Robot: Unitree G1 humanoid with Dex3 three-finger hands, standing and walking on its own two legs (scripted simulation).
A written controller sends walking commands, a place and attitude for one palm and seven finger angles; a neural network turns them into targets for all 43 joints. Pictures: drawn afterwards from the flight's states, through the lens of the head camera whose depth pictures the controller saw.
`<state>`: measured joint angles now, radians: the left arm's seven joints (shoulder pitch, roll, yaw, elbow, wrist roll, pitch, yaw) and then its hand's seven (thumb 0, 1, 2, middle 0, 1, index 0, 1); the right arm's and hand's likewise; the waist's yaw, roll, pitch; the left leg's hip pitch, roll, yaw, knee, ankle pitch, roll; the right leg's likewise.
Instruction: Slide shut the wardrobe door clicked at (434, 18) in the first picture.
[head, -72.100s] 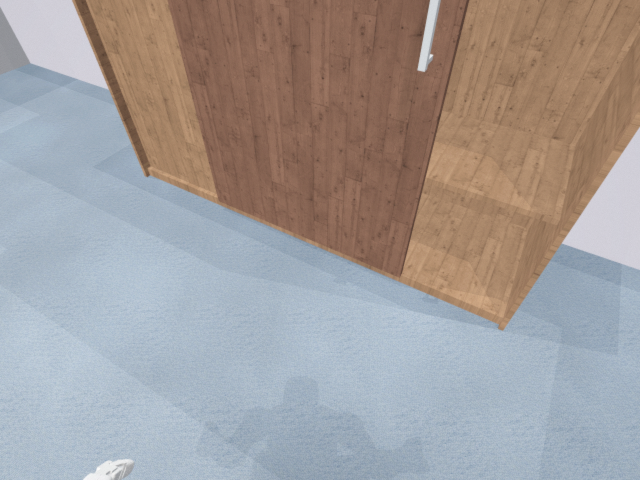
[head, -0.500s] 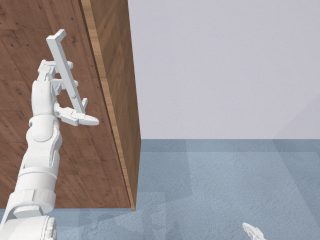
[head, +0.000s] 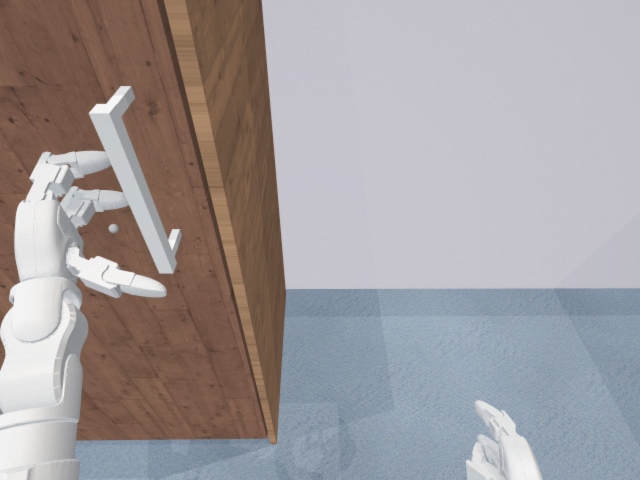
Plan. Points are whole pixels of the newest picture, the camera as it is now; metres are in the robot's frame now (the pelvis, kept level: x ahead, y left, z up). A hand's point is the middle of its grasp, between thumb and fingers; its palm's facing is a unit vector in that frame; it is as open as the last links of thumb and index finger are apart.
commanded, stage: slip the hand off the handle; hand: left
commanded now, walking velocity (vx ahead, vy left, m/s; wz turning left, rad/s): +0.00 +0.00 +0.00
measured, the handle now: (147, 190) +0.35 +0.24 +0.21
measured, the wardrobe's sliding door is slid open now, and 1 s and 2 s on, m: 0.00 0.00 0.00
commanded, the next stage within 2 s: draw the hand back to the body in 0.94 s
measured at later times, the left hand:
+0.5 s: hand (74, 259) +0.26 +0.29 +0.18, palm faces +0.38 -0.91 -0.15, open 14.7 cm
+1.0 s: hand (31, 332) +0.18 +0.28 +0.18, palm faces +0.43 -0.89 -0.18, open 14.7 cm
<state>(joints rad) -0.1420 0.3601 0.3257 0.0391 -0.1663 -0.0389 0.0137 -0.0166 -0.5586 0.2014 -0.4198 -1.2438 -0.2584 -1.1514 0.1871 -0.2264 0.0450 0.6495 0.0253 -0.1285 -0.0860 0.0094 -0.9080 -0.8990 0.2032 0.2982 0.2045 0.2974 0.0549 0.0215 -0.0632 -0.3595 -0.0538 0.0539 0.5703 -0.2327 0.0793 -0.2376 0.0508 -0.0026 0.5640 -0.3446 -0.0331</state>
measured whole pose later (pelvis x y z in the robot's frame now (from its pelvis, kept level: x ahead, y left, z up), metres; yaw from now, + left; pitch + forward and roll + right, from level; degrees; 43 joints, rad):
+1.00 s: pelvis -0.01 -0.02 +0.00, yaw +2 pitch -1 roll -1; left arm 0.24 0.38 0.47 -0.21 -0.29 -0.09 -0.13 -0.02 -0.56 0.20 -0.25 -1.15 -0.26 -1.15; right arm 0.19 -0.23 0.06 0.67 0.03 -0.24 -0.12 0.01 -0.91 -0.90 0.20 0.30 0.20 0.30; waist 0.10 0.04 -0.07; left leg -0.36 -0.04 0.01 0.61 -0.23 0.05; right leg -0.21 0.07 -0.05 0.57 -0.34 -0.06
